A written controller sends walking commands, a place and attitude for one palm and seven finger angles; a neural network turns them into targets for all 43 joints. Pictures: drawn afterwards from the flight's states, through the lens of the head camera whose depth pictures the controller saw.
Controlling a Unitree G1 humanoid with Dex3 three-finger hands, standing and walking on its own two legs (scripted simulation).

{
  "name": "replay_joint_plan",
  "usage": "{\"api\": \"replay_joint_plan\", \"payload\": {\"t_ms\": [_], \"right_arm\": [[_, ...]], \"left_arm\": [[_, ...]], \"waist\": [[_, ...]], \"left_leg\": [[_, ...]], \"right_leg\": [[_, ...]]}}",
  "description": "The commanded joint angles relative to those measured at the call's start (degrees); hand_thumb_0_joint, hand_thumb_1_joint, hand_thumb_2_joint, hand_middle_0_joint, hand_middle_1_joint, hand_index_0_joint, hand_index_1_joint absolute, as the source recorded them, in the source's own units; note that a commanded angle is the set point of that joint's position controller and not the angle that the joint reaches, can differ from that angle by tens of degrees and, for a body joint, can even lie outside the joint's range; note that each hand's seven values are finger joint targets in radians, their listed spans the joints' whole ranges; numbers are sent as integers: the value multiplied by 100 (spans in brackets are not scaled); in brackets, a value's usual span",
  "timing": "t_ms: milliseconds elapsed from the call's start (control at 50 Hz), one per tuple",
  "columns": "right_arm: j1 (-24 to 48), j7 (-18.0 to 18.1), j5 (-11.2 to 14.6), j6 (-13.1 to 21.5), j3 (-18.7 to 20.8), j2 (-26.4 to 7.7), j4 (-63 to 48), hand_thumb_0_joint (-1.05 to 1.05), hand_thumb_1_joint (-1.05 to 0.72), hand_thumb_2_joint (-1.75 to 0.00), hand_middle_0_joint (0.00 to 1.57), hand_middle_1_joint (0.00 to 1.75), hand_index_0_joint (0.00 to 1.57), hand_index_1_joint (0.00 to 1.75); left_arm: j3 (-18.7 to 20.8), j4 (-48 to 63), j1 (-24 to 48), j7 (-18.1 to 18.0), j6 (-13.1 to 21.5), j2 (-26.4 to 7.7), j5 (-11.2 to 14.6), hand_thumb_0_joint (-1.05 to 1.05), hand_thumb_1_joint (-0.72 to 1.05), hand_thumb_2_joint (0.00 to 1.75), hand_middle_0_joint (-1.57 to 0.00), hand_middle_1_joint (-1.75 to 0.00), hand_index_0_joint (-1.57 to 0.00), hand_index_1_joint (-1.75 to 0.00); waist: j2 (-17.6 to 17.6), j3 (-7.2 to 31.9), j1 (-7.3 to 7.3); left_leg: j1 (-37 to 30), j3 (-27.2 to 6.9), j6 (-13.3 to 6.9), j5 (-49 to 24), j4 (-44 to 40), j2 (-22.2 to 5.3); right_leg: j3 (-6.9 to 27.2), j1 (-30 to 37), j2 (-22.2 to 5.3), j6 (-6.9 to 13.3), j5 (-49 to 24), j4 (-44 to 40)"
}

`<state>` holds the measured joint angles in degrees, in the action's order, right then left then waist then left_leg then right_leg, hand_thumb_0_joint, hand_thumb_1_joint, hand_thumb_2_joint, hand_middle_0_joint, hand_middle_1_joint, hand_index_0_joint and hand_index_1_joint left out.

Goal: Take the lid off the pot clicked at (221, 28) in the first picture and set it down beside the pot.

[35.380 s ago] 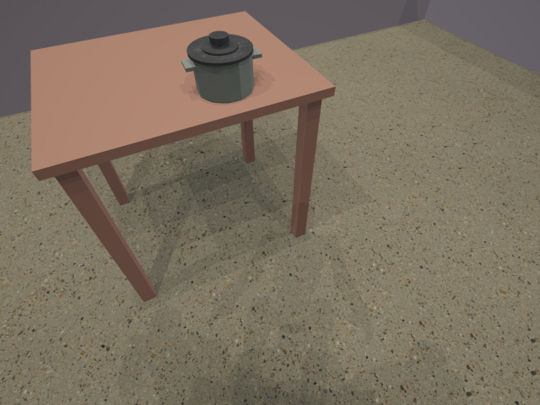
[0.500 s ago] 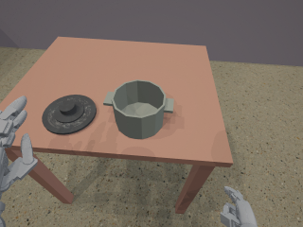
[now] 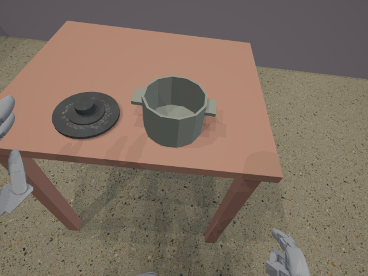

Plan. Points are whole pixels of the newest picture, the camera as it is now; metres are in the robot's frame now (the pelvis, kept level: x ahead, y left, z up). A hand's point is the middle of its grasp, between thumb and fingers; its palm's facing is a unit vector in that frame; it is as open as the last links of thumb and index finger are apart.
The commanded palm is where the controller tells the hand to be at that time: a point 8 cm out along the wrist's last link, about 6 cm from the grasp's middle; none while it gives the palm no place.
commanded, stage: step back with the hand held close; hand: left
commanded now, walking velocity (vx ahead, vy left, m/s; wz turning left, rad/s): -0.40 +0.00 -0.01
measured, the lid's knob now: (84, 106) +0.50 +0.30 +0.04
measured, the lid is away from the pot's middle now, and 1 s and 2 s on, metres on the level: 0.24 0.24 0.24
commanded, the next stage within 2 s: stop stepping back and stand still in 0.98 s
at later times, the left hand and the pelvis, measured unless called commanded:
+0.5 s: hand (25, 203) +0.18 +0.22 +0.20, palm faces +0.33 -0.84 -0.42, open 7.4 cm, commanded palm +0.10 +0.28 +0.22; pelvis -0.03 +0.00 -0.01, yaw +0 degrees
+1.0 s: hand out of the picture +0.09 +0.25 +0.19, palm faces +0.31 -0.88 -0.37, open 7.4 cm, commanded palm +0.03 +0.29 +0.22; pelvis -0.12 +0.01 +0.01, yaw -2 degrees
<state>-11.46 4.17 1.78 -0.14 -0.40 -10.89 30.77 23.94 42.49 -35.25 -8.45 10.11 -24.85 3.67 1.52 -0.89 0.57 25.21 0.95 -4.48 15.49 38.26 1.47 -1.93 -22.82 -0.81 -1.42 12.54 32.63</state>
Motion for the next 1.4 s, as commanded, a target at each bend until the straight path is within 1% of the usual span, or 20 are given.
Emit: {"api": "replay_joint_plan", "payload": {"t_ms": [0, 300, 420, 540, 640, 740, 800, 840, 900, 960, 1040, 1060, 1080, 1100, 1120, 1180, 1220, 1260, 1320, 1380], "right_arm": [[555, 0, -26, 392, 353, -840, -915, 0, -90, -90, 20, 30, 20, 30], [462, -77, -92, 221, 410, -751, -755, 0, -90, -90, 20, 30, 20, 30], [558, -12, -108, 319, 414, -855, -849, 0, -90, -90, 20, 30, 20, 30], [437, -73, -234, 559, 402, -783, -527, 0, -90, -90, 20, 30, 20, 30], [570, -98, -134, 407, 419, -827, -556, 0, -90, -90, 20, 30, 20, 30], [694, -44, -106, 83, 418, -568, -699, 0, -90, -90, 20, 30, 20, 30], [753, -36, -131, -6, 308, -527, -688, 0, -90, -90, 20, 30, 20, 30], [633, 22, -84, 37, 369, -732, -654, 0, -90, -90, 20, 30, 20, 30], [652, -45, -215, 330, 426, -824, -814, 0, -90, -90, 20, 30, 20, 30], [260, -191, -185, 551, 457, -763, -524, 0, -90, -90, 20, 30, 20, 30], [382, -244, -215, 672, 371, -775, -499, 0, -90, -90, 20, 30, 20, 30], [90, -368, -369, 857, 743, -1775, 905, 0, -90, -90, 20, 30, 20, 30], [870, -452, -125, 773, 518, -615, -634, 0, -90, -90, 20, 30, 20, 30], [590, -190, -212, 791, 414, -933, -820, 0, -90, -90, 20, 30, 20, 30], [557, -199, -248, 694, 269, -723, -785, 0, -90, -90, 20, 30, 20, 30], [459, -236, -260, 493, 212, -751, -784, 0, -90, -90, 20, 30, 20, 30], [293, -166, -256, 380, 253, -692, -787, 0, -90, -90, 20, 30, 20, 30], [194, -131, -55, 295, 313, -726, -578, 0, -90, -90, 20, 30, 20, 30], [591, -65, 11, 149, 171, -700, -669, 0, -90, -90, 20, 30, 20, 30], [496, 96, 65, 433, 97, -775, -538, 0, -90, -90, 20, 30, 20, 30]], "left_arm": [[749, 1236, 58, -119, 428, -825, -25, 0, 90, 90, -20, -30, -20, -30], [776, 1251, 220, -106, 599, -994, -13, 0, 90, 90, -20, -30, -20, -30], [739, 1335, 135, -115, 688, -816, -91, 0, 90, 90, -20, -30, -20, -30], [564, 1194, 256, -70, 672, -715, -37, 0, 90, 90, -20, -30, -20, -30], [411, 1135, 327, 55, 740, -880, -4, 0, 90, 90, -20, -30, -20, -30], [565, 919, 117, -30, 612, -1025, 81, 0, 90, 90, -20, -30, -20, -30], [500, 808, 327, -14, 460, -897, 20, 0, 90, 90, -20, -30, -20, -30], [490, 910, 436, -17, 495, -928, 37, 0, 90, 90, -20, -30, -20, -30], [667, 1289, 180, 63, 519, -1159, 105, 0, 90, 90, -20, -30, -20, -30], [375, 1347, 107, -15, 421, -770, 96, 0, 90, 90, -20, -30, -20, -30], [226, 1367, 208, -33, 271, -736, 67, 0, 90, 90, -20, -30, -20, -30], [-1525, -4160, 610, 545, -670, 424, -573, 0, 90, 90, -20, -30, -20, -30], [449, 2776, 1972, 154, 83, -1224, 102, 0, 90, 90, -20, -30, -20, -30], [1087, 2280, 1028, -38, 377, -1963, 99, 0, 90, 90, -20, -30, -20, -30], [962, 1489, -300, -60, 160, -1354, 262, 0, 90, 90, -20, -30, -20, -30], [659, 1638, -534, 33, 97, -1088, 109, 0, 90, 90, -20, -30, -20, -30], [647, 1731, -210, 32, 165, -1184, 79, 0, 90, 90, -20, -30, -20, -30], [595, 1258, 311, 68, 59, -1119, 132, 0, 90, 90, -20, -30, -20, -30], [324, 401, 1000, 33, -99, -817, 71, 0, 90, 90, -20, -30, -20, -30], [377, 123, 1492, -74, 91, -894, -5, 0, 90, 90, -20, -30, -20, -30]], "waist": [[-949, 779, -45], [0, 934, 110], [-1346, 921, 72], [-1186, 1001, -34], [32, 1704, -17], [688, 979, 31], [471, 658, 98], [-322, 818, 158], [-2146, 1362, -31], [-1068, 1425, -38], [-1227, 1181, -78], [-1545, 382, 632], [-505, 1655, -254], [-555, 1411, -169], [-1491, 1207, -190], [-1773, 1147, -150], [174, 1181, 5], [1344, 977, 140], [468, -245, 230], [-576, -139, 138]], "left_leg": [[689, -1259, -105, 818, -1716, -1168], [381, -846, 141, 1061, -461, -626], [1365, -1532, -201, 1526, -2005, -1365], [-388, -1501, -193, -2061, -1476, -1614], [-1182, -432, 270, -2225, -380, -833], [-581, -324, 443, 658, 1275, -127], [-193, -544, 387, 459, 140, -371], [-580, -657, 229, -1496, -1471, -666], [-796, -1692, -180, -2951, -2214, -1798], [-1677, -1289, -281, -3939, -1768, -1796], [-1207, -1237, -146, -1737, -2460, -1650], [-894, -1911, -245, -4241, -968, -1791], [-1683, -829, 29, -728, -2601, -1559], [-698, -1456, 11, 1286, -2867, -1399], [-394, -1395, 102, 1915, -3335, -1316], [100, -371, 687, 2217, -2516, -592], [-911, 260, 565, 1085, 604, 29], [-595, -532, 476, 595, 2780, -148], [-399, -377, 306, 1052, 2019, -607], [-902, 56, 133, 1324, -771, -493]], "right_leg": [[221, 1219, -33, 146, -4, 364], [1357, 478, -910, 607, -247, -702], [206, 1435, 195, 172, -29, 914], [352, 665, 296, 161, 680, 48], [792, 880, -433, 236, -2431, -765], [1678, -227, -1669, 933, -1674, -1696], [1255, 315, -1346, 850, -2703, -1019], [673, 643, -502, 401, -2154, -213], [415, 322, 459, 114, 1620, 1475], [642, -382, 404, 106, 1573, 1728], [364, 139, 436, 108, 1317, 1138], [647, -609, 194, 136, 1347, 2162], [551, 256, 572, 15, 1547, 1457], [20, 767, 732, 181, 1602, 1056], [-118, 944, 788, 238, 1531, 694], [-335, 2143, 605, 509, 1022, -1400], [523, 762, -887, 983, 8, -2244], [1211, -582, -1718, 1246, 1553, -2138], [769, -1470, -1496, 931, 1954, -1771], [533, -944, -876, 763, 2451, -654]]}}
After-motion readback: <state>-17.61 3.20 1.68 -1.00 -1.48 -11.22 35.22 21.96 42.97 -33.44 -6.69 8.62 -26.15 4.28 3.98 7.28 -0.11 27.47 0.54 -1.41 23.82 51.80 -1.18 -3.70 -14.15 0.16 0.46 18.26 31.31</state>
